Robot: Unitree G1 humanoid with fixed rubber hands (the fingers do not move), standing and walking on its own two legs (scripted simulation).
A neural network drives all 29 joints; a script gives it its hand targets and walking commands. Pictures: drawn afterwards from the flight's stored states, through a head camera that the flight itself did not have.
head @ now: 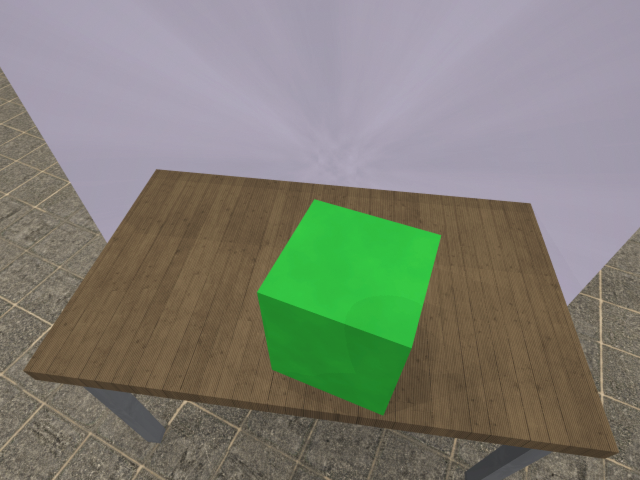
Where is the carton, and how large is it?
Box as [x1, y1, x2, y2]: [257, 199, 440, 414]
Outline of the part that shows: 314,199 257,291 272,369 380,414 383,414 411,348 440,235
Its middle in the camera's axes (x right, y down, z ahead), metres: +0.05 +0.12 +0.64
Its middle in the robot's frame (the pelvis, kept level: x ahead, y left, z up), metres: +0.40 -0.01 -0.08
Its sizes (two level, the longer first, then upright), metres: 0.210 0.200 0.250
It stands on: a table, 0.57 m high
